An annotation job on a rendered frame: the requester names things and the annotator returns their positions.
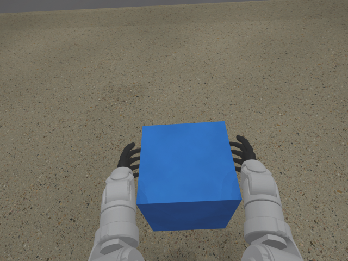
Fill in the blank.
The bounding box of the left robot hand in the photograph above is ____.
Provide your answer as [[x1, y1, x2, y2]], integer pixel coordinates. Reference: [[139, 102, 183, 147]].
[[117, 142, 141, 178]]

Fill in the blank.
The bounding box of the robot right forearm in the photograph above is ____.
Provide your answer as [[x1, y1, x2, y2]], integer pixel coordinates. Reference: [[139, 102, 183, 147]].
[[240, 159, 304, 261]]

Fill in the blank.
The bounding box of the carton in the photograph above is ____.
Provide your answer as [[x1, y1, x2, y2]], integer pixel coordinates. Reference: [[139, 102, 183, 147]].
[[136, 121, 242, 231]]

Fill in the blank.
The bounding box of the right robot upper arm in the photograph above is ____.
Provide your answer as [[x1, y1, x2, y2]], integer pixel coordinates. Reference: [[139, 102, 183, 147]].
[[241, 243, 303, 261]]

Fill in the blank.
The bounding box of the robot left forearm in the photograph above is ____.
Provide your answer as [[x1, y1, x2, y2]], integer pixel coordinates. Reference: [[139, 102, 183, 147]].
[[88, 167, 139, 261]]

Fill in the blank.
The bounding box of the right robot hand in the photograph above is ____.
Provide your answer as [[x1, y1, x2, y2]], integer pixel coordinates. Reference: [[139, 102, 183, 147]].
[[229, 135, 256, 172]]

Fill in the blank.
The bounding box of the left robot upper arm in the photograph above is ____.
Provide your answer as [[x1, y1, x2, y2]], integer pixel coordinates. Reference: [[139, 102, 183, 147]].
[[92, 246, 145, 261]]

